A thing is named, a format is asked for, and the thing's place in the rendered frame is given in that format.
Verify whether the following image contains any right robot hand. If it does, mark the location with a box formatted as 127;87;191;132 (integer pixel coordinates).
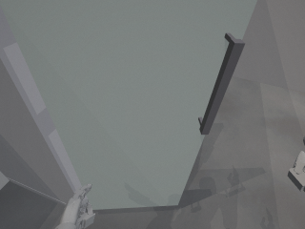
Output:
287;136;305;192

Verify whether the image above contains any fridge door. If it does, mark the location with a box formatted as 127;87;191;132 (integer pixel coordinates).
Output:
0;0;257;210

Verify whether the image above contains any handle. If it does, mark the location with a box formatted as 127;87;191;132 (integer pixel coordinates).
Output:
198;32;245;135

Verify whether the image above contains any left robot hand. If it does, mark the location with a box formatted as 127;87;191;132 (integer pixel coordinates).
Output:
59;183;95;229

